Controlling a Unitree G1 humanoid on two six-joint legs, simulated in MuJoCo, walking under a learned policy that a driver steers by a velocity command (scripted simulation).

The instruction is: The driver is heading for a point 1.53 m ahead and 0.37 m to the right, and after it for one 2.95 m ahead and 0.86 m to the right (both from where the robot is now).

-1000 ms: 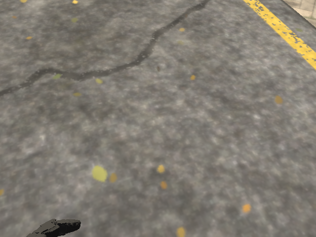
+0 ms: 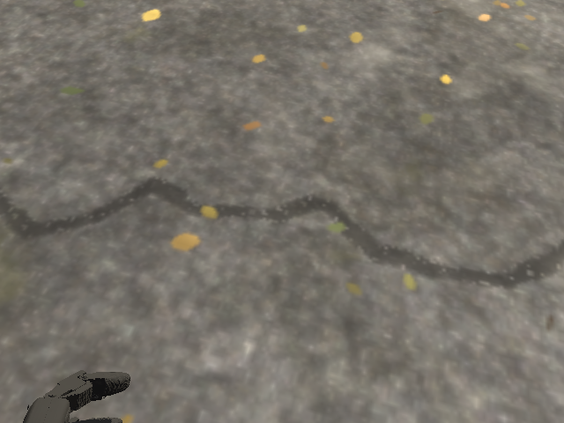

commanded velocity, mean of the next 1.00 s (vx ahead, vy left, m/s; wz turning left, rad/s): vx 0.05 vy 0.00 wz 0.05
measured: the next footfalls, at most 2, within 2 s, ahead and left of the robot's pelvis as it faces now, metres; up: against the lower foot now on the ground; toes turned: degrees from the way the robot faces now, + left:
right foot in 0.04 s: +0.21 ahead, -0.12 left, +0.00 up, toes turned +6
left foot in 0.46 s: +0.11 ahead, +0.13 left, +0.00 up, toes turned +14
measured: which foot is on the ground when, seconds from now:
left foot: down 0.00-0.04, up 0.06-0.44, down 0.46-0.86, up 0.88-1.00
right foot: up 0.00-0.02, down 0.04-0.48, up 0.50-0.84, down 0.86-1.00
